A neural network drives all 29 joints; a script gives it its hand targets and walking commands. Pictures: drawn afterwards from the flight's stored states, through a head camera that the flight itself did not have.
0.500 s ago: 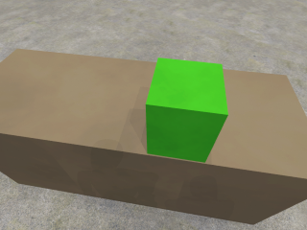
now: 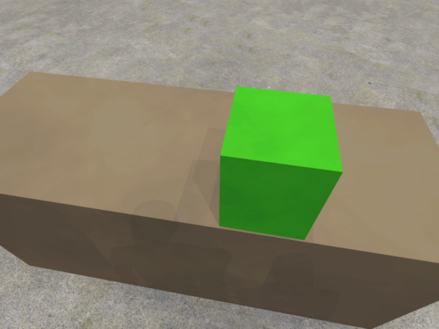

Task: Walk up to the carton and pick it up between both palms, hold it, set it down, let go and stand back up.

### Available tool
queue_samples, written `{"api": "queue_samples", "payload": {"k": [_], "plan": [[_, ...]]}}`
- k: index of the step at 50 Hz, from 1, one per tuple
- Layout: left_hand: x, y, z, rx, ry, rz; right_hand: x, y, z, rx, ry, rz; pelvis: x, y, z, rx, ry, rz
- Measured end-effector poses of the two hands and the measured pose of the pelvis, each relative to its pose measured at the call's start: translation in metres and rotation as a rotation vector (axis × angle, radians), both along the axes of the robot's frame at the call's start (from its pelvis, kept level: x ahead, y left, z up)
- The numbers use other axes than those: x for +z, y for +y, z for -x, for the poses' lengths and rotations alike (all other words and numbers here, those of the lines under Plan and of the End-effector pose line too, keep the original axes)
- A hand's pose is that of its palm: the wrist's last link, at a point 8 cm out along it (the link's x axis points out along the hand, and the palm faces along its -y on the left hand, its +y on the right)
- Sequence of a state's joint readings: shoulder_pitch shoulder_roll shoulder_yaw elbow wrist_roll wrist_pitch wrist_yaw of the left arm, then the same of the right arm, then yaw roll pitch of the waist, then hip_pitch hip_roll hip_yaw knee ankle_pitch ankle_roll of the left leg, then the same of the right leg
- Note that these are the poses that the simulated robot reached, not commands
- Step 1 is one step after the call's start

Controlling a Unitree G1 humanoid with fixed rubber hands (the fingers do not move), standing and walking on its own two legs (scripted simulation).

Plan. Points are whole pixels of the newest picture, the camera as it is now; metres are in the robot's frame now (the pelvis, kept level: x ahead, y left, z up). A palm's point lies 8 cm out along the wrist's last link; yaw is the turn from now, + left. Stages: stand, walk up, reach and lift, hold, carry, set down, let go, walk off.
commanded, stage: stand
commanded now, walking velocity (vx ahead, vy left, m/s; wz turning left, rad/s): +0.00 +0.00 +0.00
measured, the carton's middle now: (271, 165) +0.46 -0.10 +0.02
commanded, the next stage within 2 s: none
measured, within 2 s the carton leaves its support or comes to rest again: neither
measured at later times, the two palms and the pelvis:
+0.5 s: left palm out of the picture -0.09 +0.23 -0.16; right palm out of the picture +0.09 -0.20 -0.14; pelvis +0.02 +0.03 -0.02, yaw +0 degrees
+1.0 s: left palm out of the picture +0.15 +0.27 -0.13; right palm out of the picture +0.00 -0.24 -0.15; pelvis +0.00 +0.04 -0.02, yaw -8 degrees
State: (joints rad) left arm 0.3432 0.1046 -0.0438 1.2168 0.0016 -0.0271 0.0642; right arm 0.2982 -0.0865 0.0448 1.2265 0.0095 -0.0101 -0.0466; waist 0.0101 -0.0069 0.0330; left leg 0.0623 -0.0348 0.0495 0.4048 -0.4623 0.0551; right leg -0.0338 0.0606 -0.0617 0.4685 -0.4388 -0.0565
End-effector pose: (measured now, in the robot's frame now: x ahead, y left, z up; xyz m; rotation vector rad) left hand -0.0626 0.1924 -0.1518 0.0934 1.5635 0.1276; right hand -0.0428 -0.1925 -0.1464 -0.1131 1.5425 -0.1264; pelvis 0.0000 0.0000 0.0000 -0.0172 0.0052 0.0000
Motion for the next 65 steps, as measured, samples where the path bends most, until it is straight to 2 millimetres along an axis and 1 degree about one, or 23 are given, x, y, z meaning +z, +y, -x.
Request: {"api": "queue_samples", "payload": {"k": [15, 18, 19, 21, 24, 26, 27, 28, 30, 32, 34, 37, 41, 43, 45, 48, 50, 52, 54, 56, 59, 61, 65], "plan": [[-0.001, 0.007, -0.002, 0.015, 0.021, 0.001, -0.002, 0.004, -0.013, 0.009, 0.005, 0.006, -0.003, 0.009, -0.015, 0.006, 0.0, 0.002], [-0.004, 0.012, -0.004, 0.053, -0.026, -0.016, -0.005, 0.001, -0.024, 0.041, -0.022, 0.023, -0.008, 0.011, -0.013, 0.016, -0.007, -0.009], [-0.007, 0.015, -0.001, 0.083, -0.045, -0.029, -0.008, -0.001, -0.032, 0.066, -0.032, 0.031, -0.011, 0.012, -0.012, 0.023, -0.016, -0.005], [-0.008, 0.022, 0.009, 0.107, -0.039, -0.048, -0.008, -0.004, -0.058, 0.096, -0.082, 0.053, -0.013, 0.017, -0.012, 0.026, -0.041, 0.013], [-0.008, 0.033, 0.024, 0.075, 0.047, -0.041, 0.0, -0.004, -0.116, 0.108, -0.241, 0.081, -0.014, 0.025, -0.019, 0.012, -0.065, 0.018], [-0.011, 0.045, 0.026, 0.048, 0.094, -0.028, 0.006, -0.001, -0.156, 0.12, -0.377, 0.094, -0.019, 0.033, -0.025, -0.007, -0.072, 0.007], [-0.014, 0.053, 0.023, 0.032, 0.108, -0.024, 0.008, 0.0, -0.17, 0.119, -0.438, 0.105, -0.023, 0.038, -0.028, -0.021, -0.078, -0.001], [-0.016, 0.062, 0.017, 0.014, 0.111, -0.028, 0.009, 0.0, -0.181, 0.112, -0.489, 0.116, -0.026, 0.042, -0.031, -0.038, -0.081, -0.003], [-0.019, 0.08, -0.004, -0.036, 0.09, -0.055, 0.012, 0.002, -0.188, 0.086, -0.531, 0.124, -0.027, 0.046, -0.031, -0.059, -0.095, -0.027], [-0.017, 0.095, -0.033, -0.081, 0.037, -0.086, 0.014, 0.003, -0.185, 0.074, -0.52, 0.133, -0.023, 0.048, -0.03, -0.077, -0.11, -0.041], [-0.012, 0.105, -0.067, -0.113, -0.038, -0.106, 0.016, 0.002, -0.175, 0.07, -0.497, 0.141, -0.018, 0.049, -0.029, -0.092, -0.12, -0.043], [-0.002, 0.112, -0.116, -0.155, -0.16, -0.121, 0.017, -0.001, -0.154, 0.056, -0.462, 0.144, -0.012, 0.049, -0.026, -0.111, -0.127, -0.036], [0.01, 0.108, -0.168, -0.215, -0.303, -0.125, 0.011, -0.013, -0.119, 0.021, -0.409, 0.145, -0.012, 0.046, -0.018, -0.128, -0.124, -0.023], [0.012, 0.102, -0.187, -0.246, -0.366, -0.129, 0.004, -0.024, -0.101, -0.007, -0.379, 0.145, -0.018, 0.042, -0.013, -0.135, -0.124, -0.022], [0.015, 0.095, -0.199, -0.261, -0.419, -0.129, -0.004, -0.036, -0.084, -0.038, -0.349, 0.144, -0.022, 0.038, -0.007, -0.14, -0.132, -0.007], [0.022, 0.085, -0.208, -0.255, -0.467, -0.117, -0.005, -0.046, -0.06, -0.069, -0.294, 0.153, -0.02, 0.038, -0.001, -0.134, -0.123, 0.005], [0.026, 0.081, -0.211, -0.264, -0.484, -0.111, -0.003, -0.046, -0.044, -0.075, -0.268, 0.154, -0.017, 0.04, 0.002, -0.132, -0.112, 0.01], [0.026, 0.077, -0.214, -0.265, -0.49, -0.098, 0.0, -0.041, -0.028, -0.083, -0.24, 0.149, -0.015, 0.042, 0.004, -0.113, -0.103, 0.015], [0.021, 0.072, -0.216, -0.249, -0.49, -0.071, 0.003, -0.031, -0.012, -0.089, -0.21, 0.139, -0.014, 0.043, 0.007, -0.093, -0.1, 0.011], [0.019, 0.066, -0.213, -0.227, -0.478, -0.04, 0.008, -0.02, 0.003, -0.087, -0.181, 0.122, -0.01, 0.043, 0.01, -0.091, -0.099, 0.003], [0.018, 0.058, -0.198, -0.207, -0.445, -0.014, 0.014, -0.004, 0.017, -0.078, -0.145, 0.089, -0.002, 0.04, 0.014, -0.08, -0.088, -0.008], [0.018, 0.054, -0.182, -0.189, -0.422, -0.007, 0.014, 0.004, 0.02, -0.073, -0.129, 0.066, 0.001, 0.037, 0.017, -0.071, -0.08, -0.016], [0.018, 0.05, -0.138, -0.152, -0.349, -0.011, 0.01, 0.011, 0.016, -0.081, -0.131, 0.023, 0.007, 0.033, 0.024, -0.057, -0.085, -0.009]]}}
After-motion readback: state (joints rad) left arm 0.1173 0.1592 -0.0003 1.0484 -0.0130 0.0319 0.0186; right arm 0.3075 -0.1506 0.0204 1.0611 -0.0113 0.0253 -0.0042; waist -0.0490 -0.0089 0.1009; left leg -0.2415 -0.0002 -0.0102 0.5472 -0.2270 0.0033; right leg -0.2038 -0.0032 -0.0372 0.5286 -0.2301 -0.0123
